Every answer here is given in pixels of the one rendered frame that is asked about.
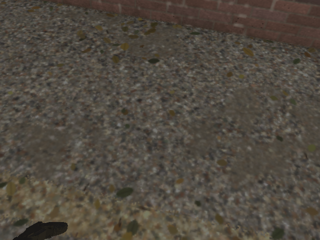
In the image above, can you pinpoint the left robot hand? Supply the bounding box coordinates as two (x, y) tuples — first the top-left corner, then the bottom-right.
(13, 221), (68, 240)

